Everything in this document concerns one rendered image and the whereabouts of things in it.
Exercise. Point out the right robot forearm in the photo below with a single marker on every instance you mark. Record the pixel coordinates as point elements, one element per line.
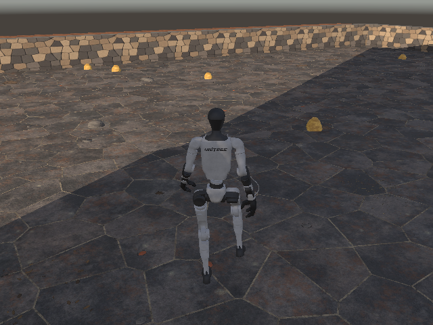
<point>246,180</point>

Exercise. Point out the left robot upper arm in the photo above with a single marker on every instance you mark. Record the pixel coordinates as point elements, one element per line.
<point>194,144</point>

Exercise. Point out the right robot hand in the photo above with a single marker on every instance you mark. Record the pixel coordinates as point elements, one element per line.
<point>252,207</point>

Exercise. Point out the robot head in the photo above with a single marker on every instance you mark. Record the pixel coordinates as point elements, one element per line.
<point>216,117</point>

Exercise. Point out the left robot forearm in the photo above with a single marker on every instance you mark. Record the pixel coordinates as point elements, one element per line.
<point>185,176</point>

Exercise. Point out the right robot upper arm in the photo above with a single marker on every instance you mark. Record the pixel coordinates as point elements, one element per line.
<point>240,155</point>

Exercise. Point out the left robot hand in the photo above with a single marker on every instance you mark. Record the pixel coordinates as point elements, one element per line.
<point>183,186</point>

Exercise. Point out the robot left thigh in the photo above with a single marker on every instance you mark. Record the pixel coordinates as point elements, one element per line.
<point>200,205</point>

